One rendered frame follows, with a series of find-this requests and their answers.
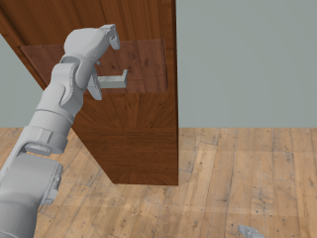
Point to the handle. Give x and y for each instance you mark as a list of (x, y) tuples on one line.
[(114, 81)]

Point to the left robot forearm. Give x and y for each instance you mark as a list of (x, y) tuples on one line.
[(48, 130)]

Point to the left robot hand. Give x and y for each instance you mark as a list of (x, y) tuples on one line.
[(92, 43)]

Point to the left robot upper arm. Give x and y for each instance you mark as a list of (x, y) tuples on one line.
[(30, 182)]

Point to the cabinet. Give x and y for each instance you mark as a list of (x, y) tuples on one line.
[(134, 137)]

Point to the drawer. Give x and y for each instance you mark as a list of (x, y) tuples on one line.
[(145, 61)]

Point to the right robot hand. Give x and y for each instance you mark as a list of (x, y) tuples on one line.
[(249, 232)]

